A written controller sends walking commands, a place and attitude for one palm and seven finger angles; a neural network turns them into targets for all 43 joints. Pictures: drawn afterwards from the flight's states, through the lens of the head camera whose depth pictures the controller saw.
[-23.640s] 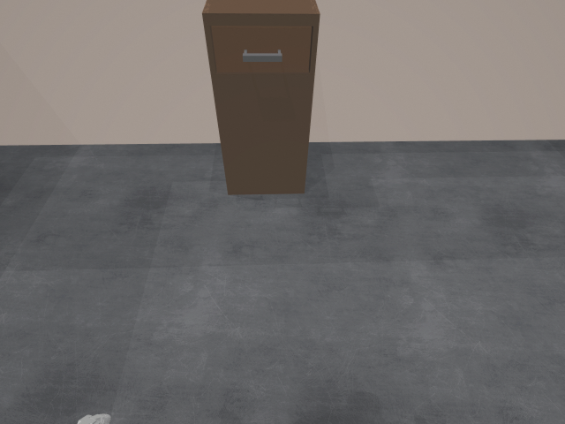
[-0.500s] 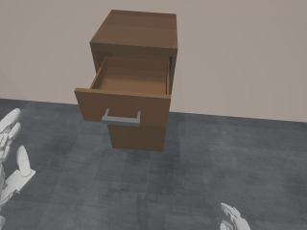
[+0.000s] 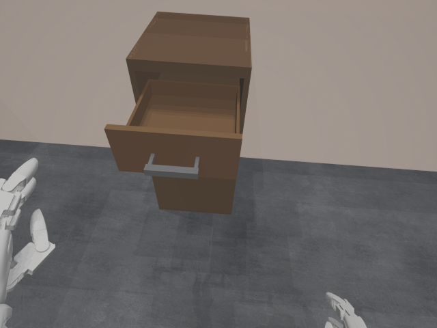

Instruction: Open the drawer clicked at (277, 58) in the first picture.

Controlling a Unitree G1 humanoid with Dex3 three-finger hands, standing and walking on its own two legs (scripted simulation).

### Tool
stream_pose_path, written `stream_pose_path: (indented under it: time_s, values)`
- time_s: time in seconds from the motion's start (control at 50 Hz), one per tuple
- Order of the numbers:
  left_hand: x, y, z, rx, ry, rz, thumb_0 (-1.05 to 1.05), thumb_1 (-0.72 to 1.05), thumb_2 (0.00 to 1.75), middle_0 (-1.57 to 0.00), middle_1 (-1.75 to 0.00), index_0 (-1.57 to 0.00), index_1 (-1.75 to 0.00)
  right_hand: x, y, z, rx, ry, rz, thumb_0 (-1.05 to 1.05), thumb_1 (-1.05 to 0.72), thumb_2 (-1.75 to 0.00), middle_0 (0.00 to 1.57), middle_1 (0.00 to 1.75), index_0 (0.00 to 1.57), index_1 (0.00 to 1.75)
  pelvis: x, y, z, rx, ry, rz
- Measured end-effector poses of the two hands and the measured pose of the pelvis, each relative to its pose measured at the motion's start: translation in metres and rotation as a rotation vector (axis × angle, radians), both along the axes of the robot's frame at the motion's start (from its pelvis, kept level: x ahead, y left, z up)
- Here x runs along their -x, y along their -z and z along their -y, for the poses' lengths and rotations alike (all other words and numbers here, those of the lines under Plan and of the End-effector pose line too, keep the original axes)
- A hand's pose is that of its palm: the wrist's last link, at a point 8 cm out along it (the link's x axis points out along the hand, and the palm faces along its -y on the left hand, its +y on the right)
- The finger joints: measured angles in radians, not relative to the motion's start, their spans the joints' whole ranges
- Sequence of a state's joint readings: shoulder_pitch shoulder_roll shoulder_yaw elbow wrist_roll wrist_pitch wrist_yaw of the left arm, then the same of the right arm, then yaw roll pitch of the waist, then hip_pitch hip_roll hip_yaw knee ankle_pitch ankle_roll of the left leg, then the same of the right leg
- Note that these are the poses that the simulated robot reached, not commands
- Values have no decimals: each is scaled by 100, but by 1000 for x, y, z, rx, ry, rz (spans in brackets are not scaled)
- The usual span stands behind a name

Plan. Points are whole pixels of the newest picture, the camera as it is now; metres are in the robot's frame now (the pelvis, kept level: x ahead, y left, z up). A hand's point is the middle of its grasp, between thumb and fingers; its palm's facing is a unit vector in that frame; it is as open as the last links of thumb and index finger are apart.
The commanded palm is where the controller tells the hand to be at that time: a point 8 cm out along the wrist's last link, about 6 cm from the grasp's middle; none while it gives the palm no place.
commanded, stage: let the arm hang, fingers relaxed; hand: left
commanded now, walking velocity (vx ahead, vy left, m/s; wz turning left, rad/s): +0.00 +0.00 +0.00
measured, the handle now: (173, 165) +0.51 +0.14 -0.04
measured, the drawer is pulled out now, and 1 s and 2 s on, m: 0.29 0.29 0.29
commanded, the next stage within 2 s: look to check the result in 1.08 s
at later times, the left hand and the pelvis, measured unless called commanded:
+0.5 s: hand out of the picture -0.03 +0.20 -0.17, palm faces +0.03 -0.98 -0.22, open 7.2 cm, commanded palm none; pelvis +0.01 +0.01 +0.01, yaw +0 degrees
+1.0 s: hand out of the picture +0.00 +0.17 -0.17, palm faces +0.02 -0.99 -0.17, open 7.3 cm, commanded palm none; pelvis +0.01 +0.01 +0.01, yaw -1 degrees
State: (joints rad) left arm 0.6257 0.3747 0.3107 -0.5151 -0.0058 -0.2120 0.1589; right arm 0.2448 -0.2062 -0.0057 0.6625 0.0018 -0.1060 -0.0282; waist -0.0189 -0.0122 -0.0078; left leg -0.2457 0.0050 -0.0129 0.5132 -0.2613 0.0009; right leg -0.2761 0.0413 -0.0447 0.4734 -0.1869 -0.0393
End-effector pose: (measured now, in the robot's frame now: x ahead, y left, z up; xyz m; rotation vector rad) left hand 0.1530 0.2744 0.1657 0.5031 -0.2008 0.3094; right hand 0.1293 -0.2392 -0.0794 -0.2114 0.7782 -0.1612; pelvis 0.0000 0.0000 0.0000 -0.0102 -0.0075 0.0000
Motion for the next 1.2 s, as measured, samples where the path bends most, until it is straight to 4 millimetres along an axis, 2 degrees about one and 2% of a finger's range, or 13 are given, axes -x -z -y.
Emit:
stream_pose_path:
  time_s: [0.04,0.08,0.12,0.16,0.2,0.26,0.32,0.44,0.56,0.66,0.84,0.98,1.2]
  values:
    - [-16,42,-9,28,-15,-165,1,89,90,-20,-30,-21,-30,-5,13,-1,-21,-36,-33,2,-91,-89,20,30,21,30,0,3,-3,-9,-13,-16]
    - [-24,106,-16,127,-74,-413,0,90,90,-20,-30,-21,-30,-6,29,-3,-40,-49,-88,1,-91,-89,20,30,21,30,0,6,-6,-14,-16,-21]
    - [-17,172,-12,235,-128,-675,0,90,90,-20,-30,-20,-30,-2,40,-8,-57,-47,-140,1,-91,-89,20,30,20,30,0,8,-6,-17,-14,-14]
    - [5,228,4,325,-146,-915,0,91,90,-19,-30,-20,-29,8,45,-12,-70,-31,-189,1,-91,-89,20,30,20,30,-1,8,-5,-20,-10,-1]
    - [36,270,27,402,-138,-1120,1,91,90,-19,-30,-20,-29,22,46,-15,-74,-9,-243,1,-91,-89,20,30,21,30,-2,7,-3,-22,-4,15]
    - [83,304,56,512,-157,-1317,0,94,90,-20,-30,-20,-29,51,48,-19,-68,20,-347,1,-91,-89,20,30,21,30,-3,3,-2,-15,1,26]
    - [113,310,48,534,-227,-1388,-2,101,90,-20,-30,-21,-30,79,48,-13,-38,54,-454,0,-94,-89,20,30,21,30,-3,-1,0,-6,-2,27]
    - [167,308,34,519,-302,-1552,-1,98,90,-20,-30,-21,-29,125,51,-7,-27,94,-611,1,-94,-89,20,30,20,30,-5,-5,-3,0,2,26]
    - [191,302,30,502,-343,-1628,0,94,90,-20,-30,-20,-29,152,57,-21,-69,116,-679,1,-92,-89,20,30,20,30,-7,-6,-7,-3,10,33]
    - [188,302,34,502,-333,-1622,0,92,90,-20,-30,-20,-29,162,62,-40,-119,119,-695,1,-92,-89,20,30,20,30,-6,-6,-9,-5,15,37]
    - [161,307,51,527,-264,-1552,0,91,90,-20,-30,-20,-29,162,66,-63,-175,130,-671,1,-91,-89,20,30,20,30,-6,-5,-11,-8,20,37]
    - [153,310,55,534,-249,-1535,1,92,90,-20,-30,-20,-29,161,66,-64,-173,144,-657,1,-91,-89,20,30,20,30,-7,-5,-11,-9,22,37]
    - [164,309,53,541,-276,-1565,0,91,90,-20,-30,-20,-29,162,64,-54,-146,147,-675,1,-91,-89,20,30,20,30,-8,-5,-10,-9,18,34]
